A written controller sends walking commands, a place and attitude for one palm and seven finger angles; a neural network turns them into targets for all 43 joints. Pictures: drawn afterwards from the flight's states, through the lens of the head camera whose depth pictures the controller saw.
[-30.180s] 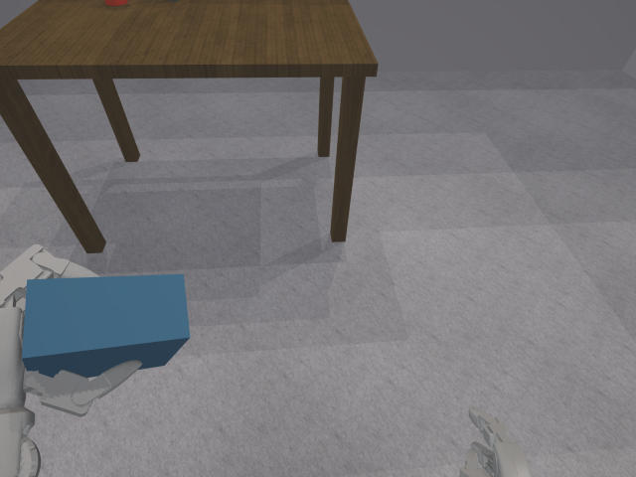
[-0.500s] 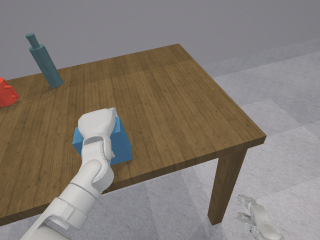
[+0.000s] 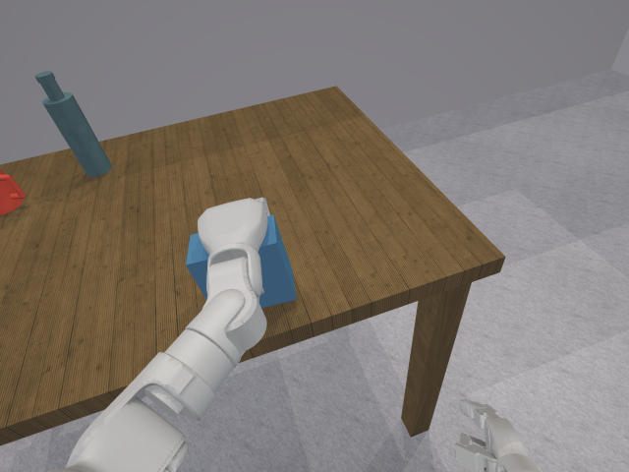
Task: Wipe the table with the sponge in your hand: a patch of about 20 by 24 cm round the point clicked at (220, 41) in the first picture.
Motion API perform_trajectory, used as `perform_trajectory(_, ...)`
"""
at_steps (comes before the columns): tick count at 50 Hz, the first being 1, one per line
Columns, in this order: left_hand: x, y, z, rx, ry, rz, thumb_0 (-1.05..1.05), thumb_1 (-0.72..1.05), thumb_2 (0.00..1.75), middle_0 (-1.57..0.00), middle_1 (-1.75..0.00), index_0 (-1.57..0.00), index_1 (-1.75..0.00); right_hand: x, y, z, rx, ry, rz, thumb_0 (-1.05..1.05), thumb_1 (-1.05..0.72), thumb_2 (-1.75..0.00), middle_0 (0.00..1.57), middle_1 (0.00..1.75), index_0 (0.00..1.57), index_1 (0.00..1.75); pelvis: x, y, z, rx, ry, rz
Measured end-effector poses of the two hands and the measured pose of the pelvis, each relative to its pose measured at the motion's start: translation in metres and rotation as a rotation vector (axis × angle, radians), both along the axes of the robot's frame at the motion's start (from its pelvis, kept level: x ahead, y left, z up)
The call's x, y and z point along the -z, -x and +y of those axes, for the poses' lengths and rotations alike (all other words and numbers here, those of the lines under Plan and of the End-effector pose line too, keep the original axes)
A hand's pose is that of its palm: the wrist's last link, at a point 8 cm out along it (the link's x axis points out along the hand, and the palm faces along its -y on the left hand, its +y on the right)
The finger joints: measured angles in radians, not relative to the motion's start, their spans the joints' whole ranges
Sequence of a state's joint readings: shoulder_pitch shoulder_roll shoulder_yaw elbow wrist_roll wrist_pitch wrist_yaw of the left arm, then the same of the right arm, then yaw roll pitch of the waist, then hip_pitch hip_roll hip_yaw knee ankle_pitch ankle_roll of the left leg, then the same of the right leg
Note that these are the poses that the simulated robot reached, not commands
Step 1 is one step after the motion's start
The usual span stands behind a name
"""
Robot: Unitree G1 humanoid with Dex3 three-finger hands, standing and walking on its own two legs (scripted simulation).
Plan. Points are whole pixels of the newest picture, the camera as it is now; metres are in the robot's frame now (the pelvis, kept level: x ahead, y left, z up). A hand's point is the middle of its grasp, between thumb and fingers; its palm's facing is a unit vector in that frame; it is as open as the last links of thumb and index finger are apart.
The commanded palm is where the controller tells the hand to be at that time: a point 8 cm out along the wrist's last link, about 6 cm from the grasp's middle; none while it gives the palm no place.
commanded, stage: wipe forward along the third lane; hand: left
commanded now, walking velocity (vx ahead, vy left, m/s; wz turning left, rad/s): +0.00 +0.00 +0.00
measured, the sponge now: (249, 276) +0.37 +0.14 +0.06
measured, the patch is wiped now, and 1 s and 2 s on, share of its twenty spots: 0.75 0.80 0.85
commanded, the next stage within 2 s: wipe back along the third lane in 1.72 s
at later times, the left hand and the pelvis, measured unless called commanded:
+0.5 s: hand (245, 237) +0.41 +0.14 +0.10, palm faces -0.04 -0.04 -1.00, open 10.4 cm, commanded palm +0.40 +0.15 +0.15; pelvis +0.00 -0.01 +0.00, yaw +0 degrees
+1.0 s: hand (233, 219) +0.45 +0.17 +0.10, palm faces -0.04 -0.03 -1.00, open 10.4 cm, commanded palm +0.44 +0.18 +0.14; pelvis +0.00 +0.00 +0.00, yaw +0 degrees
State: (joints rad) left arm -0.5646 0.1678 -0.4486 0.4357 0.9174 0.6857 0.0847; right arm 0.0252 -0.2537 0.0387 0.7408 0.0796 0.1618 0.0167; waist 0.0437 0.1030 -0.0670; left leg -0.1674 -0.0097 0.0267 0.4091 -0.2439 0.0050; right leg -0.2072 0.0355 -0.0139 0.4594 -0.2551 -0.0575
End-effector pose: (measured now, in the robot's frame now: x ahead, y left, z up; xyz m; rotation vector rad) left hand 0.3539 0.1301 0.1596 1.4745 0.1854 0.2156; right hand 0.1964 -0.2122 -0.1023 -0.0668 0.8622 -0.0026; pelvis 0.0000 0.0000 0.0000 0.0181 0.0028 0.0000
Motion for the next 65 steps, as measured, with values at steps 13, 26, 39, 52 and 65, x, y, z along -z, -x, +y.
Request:
perform_trajectory(13,0.002,-0.009,-0.009,-0.017,-0.008,0.027,-0.01,-0.52,1.03,-0.70,-1.32,-0.71,-1.32,0.000,0.005,-0.019,0.032,0.031,0.010,0.01,-0.90,-0.90,0.19,0.30,0.20,0.30,0.000,0.001,-0.006,0.001,-0.003,0.005)
perform_trajectory(26,0.003,-0.042,0.010,-0.064,-0.041,0.073,-0.01,-0.52,1.03,-0.70,-1.32,-0.71,-1.32,0.011,0.034,-0.039,0.091,0.090,0.097,0.01,-0.90,-0.90,0.19,0.30,0.20,0.30,0.000,0.001,-0.011,0.001,-0.001,0.050)
perform_trajectory(39,0.006,-0.063,0.019,-0.042,-0.050,0.070,-0.01,-0.52,1.03,-0.70,-1.32,-0.71,-1.32,0.025,0.071,-0.045,0.141,0.113,0.214,0.01,-0.90,-0.90,0.19,0.30,0.20,0.30,0.001,-0.006,-0.005,0.001,0.005,0.087)
perform_trajectory(52,0.004,-0.083,0.040,-0.059,-0.054,0.081,-0.01,-0.52,1.03,-0.70,-1.32,-0.71,-1.32,0.024,0.089,-0.039,0.174,0.128,0.245,0.01,-0.90,-0.90,0.20,0.30,0.20,0.30,0.002,-0.005,0.004,0.006,0.013,0.117)
perform_trajectory(65,0.004,-0.105,0.047,-0.054,-0.072,0.089,-0.01,-0.52,1.03,-0.71,-1.31,-0.71,-1.32,0.031,0.118,-0.030,0.194,0.142,0.314,0.01,-0.90,-0.90,0.20,0.30,0.20,0.30,0.004,-0.002,0.015,-0.007,0.019,0.158)
